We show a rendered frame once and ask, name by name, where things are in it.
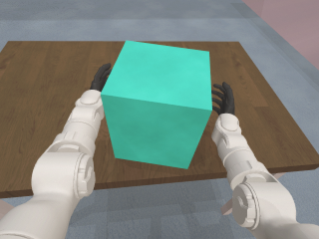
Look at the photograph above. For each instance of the robot right upper arm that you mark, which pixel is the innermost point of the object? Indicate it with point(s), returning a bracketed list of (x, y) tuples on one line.
[(267, 210)]

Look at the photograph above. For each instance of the left robot hand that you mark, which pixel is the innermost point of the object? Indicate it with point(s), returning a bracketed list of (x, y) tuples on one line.
[(100, 78)]

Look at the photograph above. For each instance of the carton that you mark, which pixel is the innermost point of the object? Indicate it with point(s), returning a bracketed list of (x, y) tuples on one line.
[(157, 101)]

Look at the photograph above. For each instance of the robot left upper arm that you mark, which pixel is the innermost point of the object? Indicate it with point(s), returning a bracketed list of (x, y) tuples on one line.
[(60, 181)]

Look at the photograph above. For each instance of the table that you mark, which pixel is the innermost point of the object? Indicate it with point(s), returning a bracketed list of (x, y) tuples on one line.
[(40, 82)]

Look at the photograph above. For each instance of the robot left forearm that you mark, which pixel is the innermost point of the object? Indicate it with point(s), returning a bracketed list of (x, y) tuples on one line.
[(81, 129)]

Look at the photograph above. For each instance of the right robot hand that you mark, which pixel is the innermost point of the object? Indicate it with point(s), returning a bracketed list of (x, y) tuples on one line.
[(227, 105)]

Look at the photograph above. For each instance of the robot right forearm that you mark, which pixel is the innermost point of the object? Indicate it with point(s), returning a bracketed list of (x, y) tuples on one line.
[(238, 159)]

